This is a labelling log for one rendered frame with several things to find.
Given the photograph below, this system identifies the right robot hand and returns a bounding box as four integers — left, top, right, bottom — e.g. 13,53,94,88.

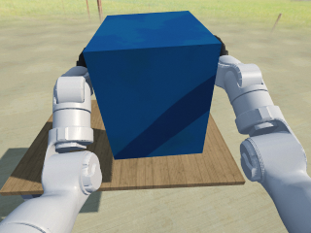
214,35,228,56

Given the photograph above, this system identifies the robot right upper arm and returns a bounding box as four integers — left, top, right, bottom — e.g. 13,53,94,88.
240,131,311,233

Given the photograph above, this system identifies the left robot hand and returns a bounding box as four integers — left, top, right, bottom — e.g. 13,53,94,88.
76,48,87,68

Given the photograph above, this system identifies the robot left upper arm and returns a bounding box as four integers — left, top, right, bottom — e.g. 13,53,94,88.
0,150,102,233

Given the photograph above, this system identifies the table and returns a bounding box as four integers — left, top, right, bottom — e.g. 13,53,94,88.
0,100,246,201

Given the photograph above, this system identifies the robot left forearm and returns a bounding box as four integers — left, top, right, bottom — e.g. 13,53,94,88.
41,66,94,190

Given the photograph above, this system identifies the carton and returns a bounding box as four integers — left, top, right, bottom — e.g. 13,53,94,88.
83,11,222,160

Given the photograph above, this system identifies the robot right forearm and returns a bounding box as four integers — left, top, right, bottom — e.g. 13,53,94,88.
215,55,307,171

